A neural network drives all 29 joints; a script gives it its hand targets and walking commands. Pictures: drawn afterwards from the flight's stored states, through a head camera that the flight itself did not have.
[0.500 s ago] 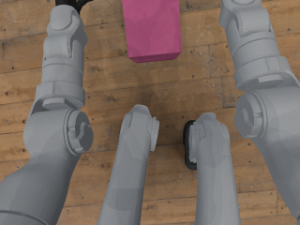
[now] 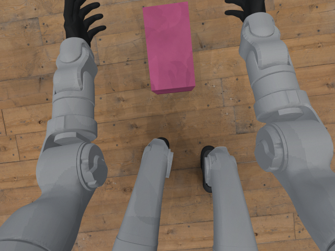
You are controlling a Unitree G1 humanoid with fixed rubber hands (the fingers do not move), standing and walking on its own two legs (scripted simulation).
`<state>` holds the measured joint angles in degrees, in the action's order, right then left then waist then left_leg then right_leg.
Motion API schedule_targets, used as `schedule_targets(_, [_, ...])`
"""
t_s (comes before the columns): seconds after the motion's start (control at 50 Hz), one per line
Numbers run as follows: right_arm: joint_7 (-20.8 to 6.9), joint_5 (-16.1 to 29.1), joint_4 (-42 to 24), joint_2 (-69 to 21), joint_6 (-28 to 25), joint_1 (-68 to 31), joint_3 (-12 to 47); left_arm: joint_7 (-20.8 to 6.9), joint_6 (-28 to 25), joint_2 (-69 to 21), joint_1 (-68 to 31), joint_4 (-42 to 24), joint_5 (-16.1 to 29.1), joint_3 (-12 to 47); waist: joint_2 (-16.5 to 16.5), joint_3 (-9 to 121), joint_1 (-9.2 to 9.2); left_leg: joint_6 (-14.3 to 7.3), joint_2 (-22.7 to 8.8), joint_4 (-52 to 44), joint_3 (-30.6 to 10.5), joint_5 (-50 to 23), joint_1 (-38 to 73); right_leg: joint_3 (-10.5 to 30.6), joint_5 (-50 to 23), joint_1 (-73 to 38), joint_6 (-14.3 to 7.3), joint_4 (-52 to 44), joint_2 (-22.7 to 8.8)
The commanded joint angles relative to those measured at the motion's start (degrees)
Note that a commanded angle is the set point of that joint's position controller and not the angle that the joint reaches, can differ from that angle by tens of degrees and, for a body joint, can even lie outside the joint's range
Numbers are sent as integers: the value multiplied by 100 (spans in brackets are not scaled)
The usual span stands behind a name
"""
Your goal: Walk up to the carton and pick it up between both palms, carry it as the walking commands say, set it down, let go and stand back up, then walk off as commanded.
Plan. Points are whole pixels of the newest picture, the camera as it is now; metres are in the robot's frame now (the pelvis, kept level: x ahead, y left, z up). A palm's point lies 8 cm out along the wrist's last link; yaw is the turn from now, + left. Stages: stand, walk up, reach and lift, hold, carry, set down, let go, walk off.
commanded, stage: set down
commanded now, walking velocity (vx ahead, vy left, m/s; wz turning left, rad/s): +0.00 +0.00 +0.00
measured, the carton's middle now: (170, 54) +0.57 +0.10 -0.49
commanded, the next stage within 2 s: let go in 0.36 s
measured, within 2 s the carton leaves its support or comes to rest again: neither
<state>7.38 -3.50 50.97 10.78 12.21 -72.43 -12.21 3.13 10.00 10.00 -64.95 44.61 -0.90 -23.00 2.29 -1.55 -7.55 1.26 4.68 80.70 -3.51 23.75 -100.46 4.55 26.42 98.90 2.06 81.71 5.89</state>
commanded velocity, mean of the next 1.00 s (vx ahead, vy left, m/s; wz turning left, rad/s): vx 0.00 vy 0.00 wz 0.00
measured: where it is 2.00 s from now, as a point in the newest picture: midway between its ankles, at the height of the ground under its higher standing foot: (183, 172)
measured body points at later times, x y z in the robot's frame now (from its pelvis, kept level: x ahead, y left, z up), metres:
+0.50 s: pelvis +0.03 +0.01 +0.10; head +0.34 +0.03 +0.43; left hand +0.48 +0.25 -0.03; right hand +0.54 -0.08 -0.03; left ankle +0.09 +0.11 -0.55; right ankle +0.07 -0.12 -0.55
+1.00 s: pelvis +0.08 +0.01 +0.17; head +0.23 +0.01 +0.60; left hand +0.32 +0.25 +0.08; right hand +0.38 -0.17 +0.07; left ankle +0.09 +0.11 -0.55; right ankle +0.07 -0.12 -0.55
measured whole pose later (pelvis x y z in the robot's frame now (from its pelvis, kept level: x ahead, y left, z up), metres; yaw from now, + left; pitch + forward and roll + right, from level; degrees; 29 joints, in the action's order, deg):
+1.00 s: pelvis +0.08 +0.01 +0.17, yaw +1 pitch +18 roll -1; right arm 3.0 -5.0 32.1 6.7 1.9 -8.8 -7.0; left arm -4.0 0.6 9.7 -3.4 29.3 -1.6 -5.0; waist -1.4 -0.1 -4.1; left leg -0.7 3.6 33.3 -5.3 13.7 -37.3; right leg 6.0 15.4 35.1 1.1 32.5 2.5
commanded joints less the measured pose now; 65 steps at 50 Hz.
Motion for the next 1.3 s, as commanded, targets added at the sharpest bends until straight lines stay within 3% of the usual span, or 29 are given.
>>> schedule_targets(0.0, [-22,-61,-679,269,-115,-1522,-3,-57,-128,603,-1166,-699,-60,-63,323,6149,-316,263,66,-1121,837,-2505,3785,-666,-1620,-3502,36,-1008,192])
schedule_targets(0.18, [-163,-333,-658,93,-202,-1083,-260,-248,-239,392,-800,-733,-418,-332,287,5645,-290,174,-20,-2252,755,-2657,4451,-475,-1885,-4318,40,-2192,115])
schedule_targets(0.28, [-286,-674,-394,-116,-328,-940,-578,-320,-401,199,-751,-348,-642,-514,260,4930,-254,161,-88,-2663,640,-2554,4507,-526,-1681,-4010,17,-2653,74])
schedule_targets(0.36, [-240,-855,-408,-234,-382,-510,-664,-340,-450,154,-463,-318,-871,-610,179,5176,-217,182,-65,-2770,631,-2906,4917,-535,-1990,-4250,30,-2867,84])
schedule_targets(0.44, [30,-970,-981,-484,-419,297,-502,-443,-514,330,204,-672,-985,-376,64,6085,-207,217,-20,-2751,681,-3628,5580,-455,-2950,-5071,79,-2920,50])
schedule_targets(0.52, [302,-855,-1978,-703,-419,1291,-118,-591,-534,500,1261,-1376,-758,172,-40,6753,-169,197,-2,-2887,555,-4497,6600,-410,-3688,-5736,92,-3126,45])
schedule_targets(0.64, [274,-690,-2674,-692,-505,2851,123,-797,-587,541,2789,-1765,-385,912,-336,5818,75,103,-228,-3372,92,-5068,8304,-532,-2947,-5208,96,-3917,55])
schedule_targets(0.72, [33,-556,-2504,-572,-710,4026,189,-848,-762,414,3865,-1703,-299,1160,-497,4527,196,112,-318,-3851,-30,-4615,8635,-569,-2416,-5178,26,-4371,27])
schedule_targets(0.82, [-217,-370,-2255,-326,-952,5004,261,-821,-940,336,4754,-1626,-165,1465,-490,3221,315,141,-354,-4430,29,-3527,8444,-564,-2006,-5809,-22,-4766,-103])
schedule_targets(1.06, [-630,67,-2628,210,-1277,7229,684,-645,-1102,556,7206,-2407,21,1898,-235,1848,484,140,-356,-5428,139,-3080,9198,-382,-2485,-8037,-45,-5638,-354])
schedule_targets(1.18, [-816,189,-2892,346,-1210,8008,813,-680,-995,742,7550,-2544,24,1999,12,1096,593,55,-293,-5773,243,-2600,9345,-229,-2636,-8831,-53,-6045,-500])
schedule_targets(1.28, [-949,273,-3033,433,-966,8271,863,-735,-746,859,7553,-2562,16,2029,-16,358,678,-23,-236,-5857,339,-1901,9367,-155,-2314,-9022,-82,-6252,-594])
